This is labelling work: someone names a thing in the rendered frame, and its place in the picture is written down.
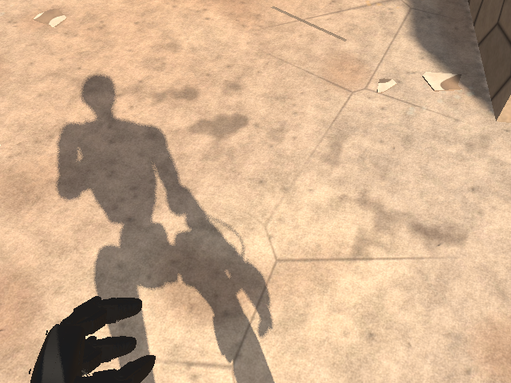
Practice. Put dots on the left robot hand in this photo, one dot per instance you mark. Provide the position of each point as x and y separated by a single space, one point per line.
66 356

